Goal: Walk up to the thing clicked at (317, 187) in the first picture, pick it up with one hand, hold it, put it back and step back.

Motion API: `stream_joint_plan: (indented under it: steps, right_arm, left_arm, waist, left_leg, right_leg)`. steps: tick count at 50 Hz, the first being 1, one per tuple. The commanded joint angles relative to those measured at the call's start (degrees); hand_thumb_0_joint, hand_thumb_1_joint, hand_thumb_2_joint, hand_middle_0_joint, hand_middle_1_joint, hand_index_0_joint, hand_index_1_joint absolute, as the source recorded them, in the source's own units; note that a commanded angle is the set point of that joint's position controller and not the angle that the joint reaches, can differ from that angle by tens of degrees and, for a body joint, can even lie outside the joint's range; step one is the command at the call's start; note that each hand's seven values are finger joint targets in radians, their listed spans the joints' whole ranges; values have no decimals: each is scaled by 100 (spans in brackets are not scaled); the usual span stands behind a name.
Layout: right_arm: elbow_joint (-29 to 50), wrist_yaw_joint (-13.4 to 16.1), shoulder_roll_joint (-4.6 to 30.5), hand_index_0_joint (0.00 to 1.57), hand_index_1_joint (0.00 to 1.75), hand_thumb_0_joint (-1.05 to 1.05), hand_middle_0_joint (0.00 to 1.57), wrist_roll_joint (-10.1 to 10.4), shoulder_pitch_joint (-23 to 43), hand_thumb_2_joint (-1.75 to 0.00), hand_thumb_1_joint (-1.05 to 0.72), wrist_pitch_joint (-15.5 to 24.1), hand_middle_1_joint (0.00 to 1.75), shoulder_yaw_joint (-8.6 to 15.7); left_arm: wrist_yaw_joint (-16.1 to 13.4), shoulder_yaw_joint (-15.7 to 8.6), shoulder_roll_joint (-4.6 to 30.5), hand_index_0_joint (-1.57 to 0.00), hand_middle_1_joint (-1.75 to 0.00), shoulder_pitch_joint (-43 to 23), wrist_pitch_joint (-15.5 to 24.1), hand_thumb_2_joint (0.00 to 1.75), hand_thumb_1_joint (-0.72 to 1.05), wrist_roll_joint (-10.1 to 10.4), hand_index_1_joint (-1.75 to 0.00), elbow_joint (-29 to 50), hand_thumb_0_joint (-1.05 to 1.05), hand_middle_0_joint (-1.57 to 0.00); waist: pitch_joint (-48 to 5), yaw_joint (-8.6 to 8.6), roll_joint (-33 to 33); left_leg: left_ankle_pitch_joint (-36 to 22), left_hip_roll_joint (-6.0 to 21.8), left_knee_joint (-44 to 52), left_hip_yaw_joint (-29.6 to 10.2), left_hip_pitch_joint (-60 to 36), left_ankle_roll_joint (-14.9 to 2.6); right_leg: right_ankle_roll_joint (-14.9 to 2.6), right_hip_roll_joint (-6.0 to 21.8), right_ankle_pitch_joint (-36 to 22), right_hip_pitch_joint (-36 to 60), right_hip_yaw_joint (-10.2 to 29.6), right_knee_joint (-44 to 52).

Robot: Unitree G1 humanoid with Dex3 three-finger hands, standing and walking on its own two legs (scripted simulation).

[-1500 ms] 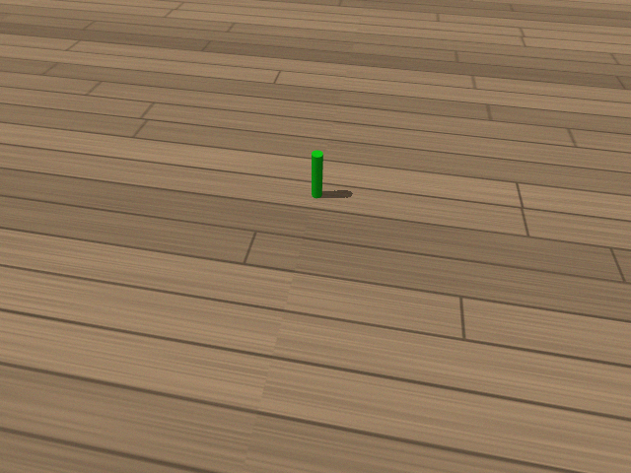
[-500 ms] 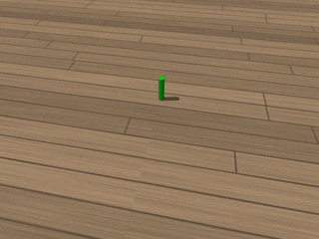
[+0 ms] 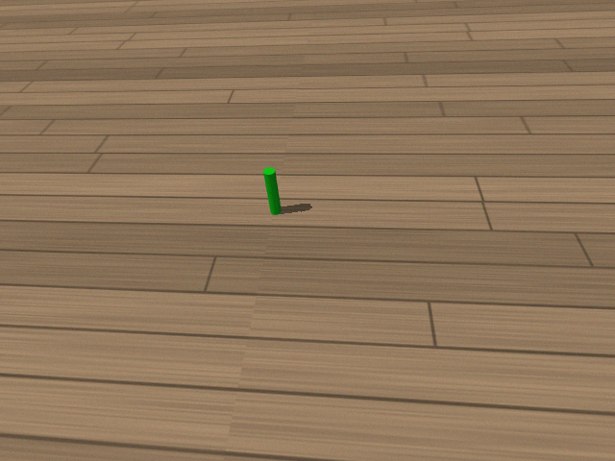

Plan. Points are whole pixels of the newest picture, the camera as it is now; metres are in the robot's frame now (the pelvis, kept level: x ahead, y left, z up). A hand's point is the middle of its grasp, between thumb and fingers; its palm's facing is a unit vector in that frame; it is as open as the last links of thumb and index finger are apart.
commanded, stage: walk up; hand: left
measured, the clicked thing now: (272, 192) +1.29 +0.20 -0.63
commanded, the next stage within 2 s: none
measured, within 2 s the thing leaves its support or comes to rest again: neither
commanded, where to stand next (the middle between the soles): +0.94 +0.02 m, yaw -4 degrees
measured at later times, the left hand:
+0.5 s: hand (138, 410) +0.24 +0.29 -0.14, palm faces -0.03 -0.93 -0.35, open 7.4 cm
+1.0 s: hand (199, 248) +0.54 +0.24 -0.10, palm faces -0.04 -0.91 -0.41, open 7.4 cm
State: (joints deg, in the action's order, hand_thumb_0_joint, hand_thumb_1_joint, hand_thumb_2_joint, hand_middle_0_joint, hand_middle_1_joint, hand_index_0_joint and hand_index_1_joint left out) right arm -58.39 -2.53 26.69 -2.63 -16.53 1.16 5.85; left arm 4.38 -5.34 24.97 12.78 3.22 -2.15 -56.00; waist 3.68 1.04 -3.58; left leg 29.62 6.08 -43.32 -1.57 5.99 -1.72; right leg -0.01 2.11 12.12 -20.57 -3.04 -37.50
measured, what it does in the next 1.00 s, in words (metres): walks ahead: left foot, then right foot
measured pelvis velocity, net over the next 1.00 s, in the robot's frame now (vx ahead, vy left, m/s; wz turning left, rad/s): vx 0.45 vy -0.03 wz -0.05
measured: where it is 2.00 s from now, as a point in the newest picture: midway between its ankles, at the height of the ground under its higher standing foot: (316, 297)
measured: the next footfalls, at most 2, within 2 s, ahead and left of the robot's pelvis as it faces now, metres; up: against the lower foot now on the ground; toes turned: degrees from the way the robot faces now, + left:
left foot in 0.42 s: +0.33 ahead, +0.14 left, +0.00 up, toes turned +4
right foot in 0.84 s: +0.55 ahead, -0.14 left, +0.00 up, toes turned -7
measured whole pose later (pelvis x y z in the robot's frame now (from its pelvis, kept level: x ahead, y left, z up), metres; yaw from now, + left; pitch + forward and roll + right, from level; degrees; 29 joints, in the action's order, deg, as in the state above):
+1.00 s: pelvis +0.45 -0.03 +0.01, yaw -3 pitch -4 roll +1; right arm -50.3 -2.9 24.7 0.1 -17.5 1.7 2.9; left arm 2.7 -2.3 21.5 15.5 5.0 0.0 -48.5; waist 5.3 -1.1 -3.5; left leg 22.8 1.7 -66.7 0.0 21.1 -2.2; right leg -1.8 2.5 12.9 -17.6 -3.6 -34.3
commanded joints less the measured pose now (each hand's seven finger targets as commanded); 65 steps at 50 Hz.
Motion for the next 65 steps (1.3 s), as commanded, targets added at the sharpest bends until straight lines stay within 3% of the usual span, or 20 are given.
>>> stream_joint_plan:
  steps: [1,4,6,18,21,22,23,24,25,29,37,40,42,43,44,45,48,51,61,65]
  right_arm:
    - [827,13,1199,20,30,0,20,92,521,-90,-90,163,30,180]
    - [485,-63,1030,20,30,0,20,253,-93,-90,-90,166,30,112]
    - [507,-139,917,20,30,0,20,206,-191,-90,-90,137,30,115]
    - [1305,-285,648,20,30,0,20,76,1137,-90,-90,287,30,148]
    - [994,-155,854,20,30,0,20,27,35,-90,-90,403,30,270]
    - [812,-86,1213,20,30,0,20,-72,-843,-90,-90,444,30,405]
    - [899,-16,1659,20,30,0,20,-114,-1097,-90,-90,476,30,527]
    - [961,-5,1737,20,30,0,20,94,-1033,-90,-90,459,30,539]
    - [983,12,1625,20,30,0,20,177,-901,-90,-90,426,30,543]
    - [1235,99,1075,20,30,0,20,279,-329,-90,-90,472,30,193]
    - [1559,35,1186,20,30,0,20,246,38,-90,-90,473,30,179]
    - [1648,41,1134,20,30,0,20,290,197,-90,-90,408,30,139]
    - [1661,29,645,20,30,0,20,259,-176,-90,-90,397,30,-34]
    - [1684,11,376,20,30,0,20,268,-522,-90,-90,357,30,-136]
    - [1587,63,969,20,30,0,20,262,-459,-90,-90,283,30,24]
    - [1473,97,1178,20,30,0,20,223,-352,-90,-90,255,30,79]
    - [1204,39,931,20,30,0,20,347,-411,-90,-90,215,30,30]
    - [1109,-60,795,20,30,0,20,254,-570,-90,-90,146,30,42]
    - [1461,-249,717,20,30,0,20,138,511,-90,-90,265,30,106]
    - [1072,-146,953,20,30,0,20,120,-580,-90,-90,368,30,243]
  left_arm:
    - [-164,-479,2175,-20,-30,339,125,90,90,88,-30,513,0,-20]
    - [-220,-315,1508,-20,-30,-46,197,90,90,194,-30,582,0,-20]
    - [-217,-262,1408,-20,-30,96,257,90,90,192,-30,560,0,-20]
    - [-208,-245,1506,-20,-30,715,303,90,90,155,-30,818,0,-20]
    - [-247,-146,1327,-20,-30,619,247,90,90,190,-30,905,0,-20]
    - [-270,-32,996,-20,-30,836,209,90,90,239,-30,980,0,-20]
    - [-275,123,471,-20,-30,1080,206,90,90,319,-30,1071,0,-20]
    - [-373,-37,1120,-20,-30,921,170,90,90,314,-30,956,0,-20]
    - [-417,-4,1298,-20,-30,598,185,90,90,268,-30,932,0,-20]
    - [-270,21,1012,-20,-30,592,202,90,90,361,-30,876,0,-20]
    - [-27,-63,833,-20,-30,147,162,90,90,214,-30,1042,0,-20]
    - [-62,-184,951,-20,-30,676,171,90,90,193,-30,799,0,-20]
    - [-178,-419,1495,-20,-30,1612,239,90,90,144,-30,562,0,-20]
    - [-252,-508,1908,-20,-30,1867,281,90,90,148,-30,688,0,-20]
    - [-245,-454,2066,-20,-30,1555,283,90,90,231,-30,795,0,-20]
    - [-259,-430,2015,-20,-30,1029,273,90,90,265,-30,967,0,-20]
    - [-318,-279,1491,-20,-30,428,305,90,90,277,-30,1055,0,-20]
    - [-301,-203,1297,-20,-30,462,376,90,90,224,-30,1078,0,-20]
    - [-281,-265,1529,-20,-30,717,378,90,90,174,-30,1161,0,-20]
    - [-290,-110,1294,-20,-30,616,295,90,90,152,-30,1177,0,-20]
  waist:
    - [284,-451,1425]
    - [283,-71,1178]
    - [327,-91,1091]
    - [155,-506,814]
    - [-534,87,182]
    - [-1096,456,-644]
    - [-1338,422,-1795]
    - [-1304,501,-1017]
    - [-922,483,-671]
    - [-172,80,-303]
    - [7,-37,-644]
    - [-291,-435,-123]
    - [-813,-912,1487]
    - [-932,-872,2337]
    - [-818,-732,1782]
    - [-538,-600,1473]
    - [113,-229,1079]
    - [29,-125,1130]
    - [0,-399,1033]
    - [-531,283,327]
  left_leg:
    - [-116,-304,-2453,-366,2955,-31]
    - [-1149,-64,-2050,-427,2563,-87]
    - [-1553,-87,-1740,-308,2305,-24]
    - [-2071,-44,1072,388,1907,118]
    - [-2004,-427,1733,599,96,-79]
    - [-1263,57,2026,-162,-1132,-432]
    - [-986,1521,2226,-2598,-2204,-876]
    - [-846,1948,2586,-3592,-2327,-1505]
    - [-1359,2041,2514,-3350,-1987,-1697]
    - [-4316,1093,2378,-653,-311,-1075]
    - [-3111,771,2323,211,607,-929]
    - [-2317,681,1532,175,1279,-751]
    - [-1826,-49,-922,713,2188,-448]
    - [-13,-676,-2278,542,2812,-182]
    - [121,-647,-2793,95,3004,-75]
    - [-15,-369,-2972,-91,3072,-57]
    - [-998,-96,-2440,-395,2706,-110]
    - [-1372,-156,-1809,-209,2272,1]
    - [-1920,-31,735,237,1865,107]
    - [-1703,-396,1258,376,-246,-106]
  right_leg:
    - [-1337,2246,4575,1079,4570,3370]
    - [-856,1357,2837,810,2526,3014]
    - [-881,1203,2365,506,2040,3045]
    - [-1066,1123,212,1379,1006,2266]
    - [-797,734,-1566,1132,455,315]
    - [-574,326,-1310,335,148,-1370]
    - [-255,-504,1501,-1335,207,-2539]
    - [-358,-499,1993,-1870,585,-3016]
    - [-382,-182,1870,-2127,855,-3345]
    - [-241,95,927,-1201,967,-2672]
    - [-155,212,-510,41,39,45]
    - [-250,-27,-785,1419,-178,323]
    - [-455,286,645,2842,575,824]
    - [-784,1795,1603,2929,3101,1828]
    - [-1297,2323,2255,2543,4585,2478]
    - [-1572,2363,2588,2078,4663,2577]
    - [-996,1483,1255,974,2323,2460]
    - [-1098,1123,397,630,1365,2410]
    - [-1155,1391,656,902,887,2135]
    - [-800,1010,-247,71,436,317]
